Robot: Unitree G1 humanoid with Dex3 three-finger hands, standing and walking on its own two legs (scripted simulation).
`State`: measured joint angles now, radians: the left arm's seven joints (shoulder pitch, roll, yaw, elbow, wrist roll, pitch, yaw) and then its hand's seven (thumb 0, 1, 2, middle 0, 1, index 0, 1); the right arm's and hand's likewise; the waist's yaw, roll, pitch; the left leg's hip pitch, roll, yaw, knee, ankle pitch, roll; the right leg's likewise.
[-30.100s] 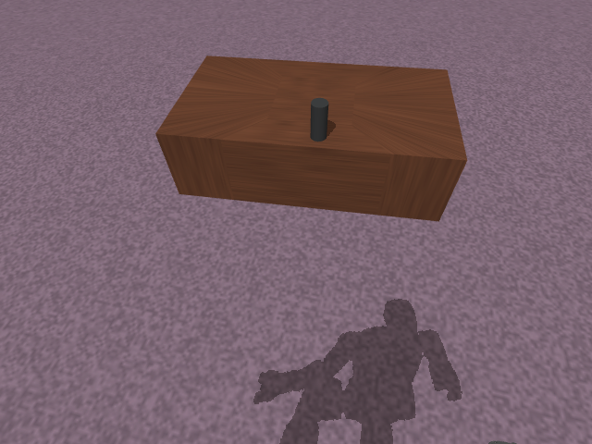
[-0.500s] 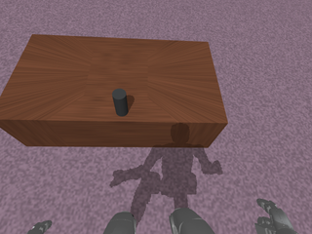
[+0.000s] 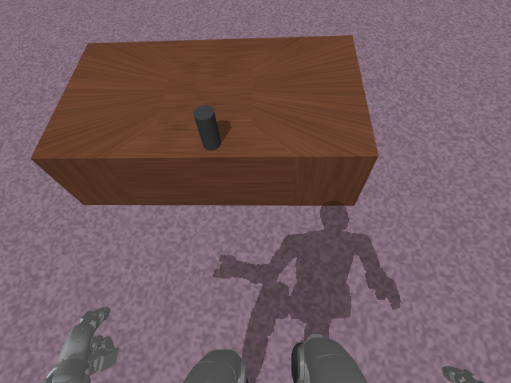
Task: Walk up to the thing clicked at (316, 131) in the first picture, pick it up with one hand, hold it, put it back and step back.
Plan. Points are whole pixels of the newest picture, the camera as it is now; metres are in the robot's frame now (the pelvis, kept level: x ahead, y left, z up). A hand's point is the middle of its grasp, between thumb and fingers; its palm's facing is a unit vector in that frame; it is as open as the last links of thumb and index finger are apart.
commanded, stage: step back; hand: left
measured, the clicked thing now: (208, 128) +0.83 +0.19 -0.32
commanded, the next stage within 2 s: stand in 1.58 s
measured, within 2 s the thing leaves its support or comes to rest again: neither
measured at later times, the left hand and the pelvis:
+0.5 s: hand out of the picture -0.13 +0.24 -0.13, palm faces -0.03 -0.89 -0.46, open 7.4 cm; pelvis -0.17 -0.04 +0.00, yaw -4 degrees
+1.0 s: hand out of the picture -0.18 +0.25 -0.14, palm faces +0.03 -0.91 -0.41, open 7.4 cm; pelvis -0.22 -0.03 +0.00, yaw +1 degrees
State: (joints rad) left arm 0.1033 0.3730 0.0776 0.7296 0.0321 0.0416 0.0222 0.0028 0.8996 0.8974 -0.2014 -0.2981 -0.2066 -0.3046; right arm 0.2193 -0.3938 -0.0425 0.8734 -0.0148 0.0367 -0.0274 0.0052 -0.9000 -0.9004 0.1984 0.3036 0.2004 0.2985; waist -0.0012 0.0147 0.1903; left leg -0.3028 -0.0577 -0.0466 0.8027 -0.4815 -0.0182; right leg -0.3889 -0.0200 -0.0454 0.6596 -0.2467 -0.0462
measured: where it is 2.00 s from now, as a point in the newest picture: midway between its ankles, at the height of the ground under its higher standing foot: outside the picture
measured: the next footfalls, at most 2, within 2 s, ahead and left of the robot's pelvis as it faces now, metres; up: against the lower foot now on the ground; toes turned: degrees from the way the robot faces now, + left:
left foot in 0.04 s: +0.01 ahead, +0.12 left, +0.00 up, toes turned -1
right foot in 0.38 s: -0.14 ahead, -0.13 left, +0.00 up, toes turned +1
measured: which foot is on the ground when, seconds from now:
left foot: up 0.00-0.02, down 0.04-0.42, up 0.44-0.72, down 0.74-1.00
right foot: down 0.00-0.06, up 0.08-0.36, down 0.38-1.00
